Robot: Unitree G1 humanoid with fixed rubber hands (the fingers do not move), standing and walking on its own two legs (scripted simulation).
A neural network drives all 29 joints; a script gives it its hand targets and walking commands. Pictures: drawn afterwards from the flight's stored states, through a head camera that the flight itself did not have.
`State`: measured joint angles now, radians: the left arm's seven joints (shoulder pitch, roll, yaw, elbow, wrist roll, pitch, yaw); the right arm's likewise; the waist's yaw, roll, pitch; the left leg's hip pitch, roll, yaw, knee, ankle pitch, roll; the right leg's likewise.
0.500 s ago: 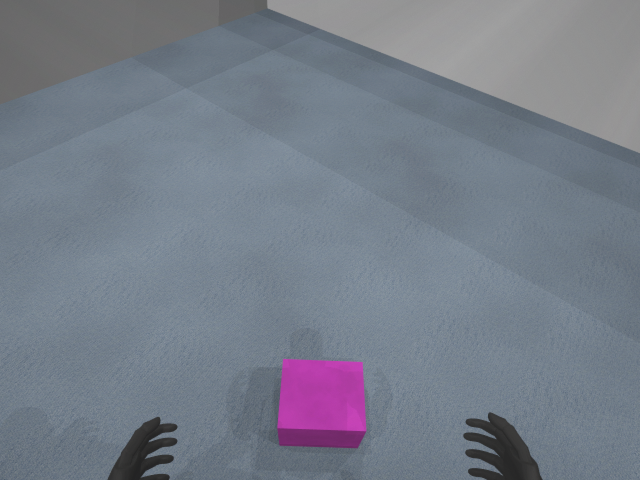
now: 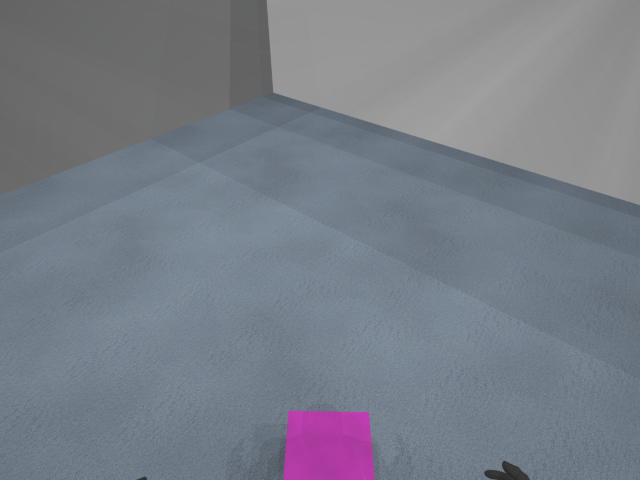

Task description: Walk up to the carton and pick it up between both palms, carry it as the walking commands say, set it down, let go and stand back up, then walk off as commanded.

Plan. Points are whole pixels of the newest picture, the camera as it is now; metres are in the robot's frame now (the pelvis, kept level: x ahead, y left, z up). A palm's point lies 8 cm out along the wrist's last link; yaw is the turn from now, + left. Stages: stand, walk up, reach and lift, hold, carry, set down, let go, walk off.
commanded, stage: stand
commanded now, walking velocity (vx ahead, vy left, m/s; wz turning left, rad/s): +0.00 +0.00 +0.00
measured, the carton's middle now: (328, 459) +0.45 -0.05 -0.68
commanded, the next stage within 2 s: walk off in 1.56 s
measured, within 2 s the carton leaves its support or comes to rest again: neither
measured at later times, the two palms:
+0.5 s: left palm out of the picture +0.10 +0.25 -0.10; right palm out of the picture +0.08 -0.27 -0.11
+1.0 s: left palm out of the picture +0.05 +0.24 -0.11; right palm out of the picture +0.02 -0.28 -0.13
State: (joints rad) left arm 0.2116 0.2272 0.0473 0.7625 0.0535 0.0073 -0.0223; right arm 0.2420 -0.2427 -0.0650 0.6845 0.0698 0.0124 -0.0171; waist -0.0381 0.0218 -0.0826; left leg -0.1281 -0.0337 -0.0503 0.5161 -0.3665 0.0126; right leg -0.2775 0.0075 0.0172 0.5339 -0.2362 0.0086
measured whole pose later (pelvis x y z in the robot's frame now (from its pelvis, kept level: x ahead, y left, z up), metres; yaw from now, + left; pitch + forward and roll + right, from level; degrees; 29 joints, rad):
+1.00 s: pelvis -0.03 -0.01 +0.00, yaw +0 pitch -4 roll +1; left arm 0.21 0.23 0.05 1.03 0.04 -0.01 -0.02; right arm 0.24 -0.25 -0.06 1.00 0.07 -0.04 -0.03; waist -0.04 0.02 -0.04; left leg -0.13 -0.03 -0.05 0.51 -0.32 0.01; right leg -0.28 0.01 0.02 0.53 -0.19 -0.01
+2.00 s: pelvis -0.03 -0.01 +0.00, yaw +0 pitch -3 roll +1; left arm 0.21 0.24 0.04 1.11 0.02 0.01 0.01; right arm 0.24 -0.26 -0.06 1.10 0.07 0.02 -0.02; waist -0.04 0.02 0.00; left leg -0.13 -0.03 -0.05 0.49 -0.31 0.01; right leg -0.28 0.01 0.02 0.51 -0.18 -0.01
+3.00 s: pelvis -0.04 -0.05 +0.00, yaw +14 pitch -1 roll +2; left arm 0.12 0.24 0.04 0.86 0.00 0.04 0.04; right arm 0.26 -0.25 -0.06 0.95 0.07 0.05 -0.02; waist -0.04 0.01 0.09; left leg -0.32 -0.07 -0.19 0.69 -0.37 -0.03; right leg -0.23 -0.02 -0.05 0.54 -0.30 -0.02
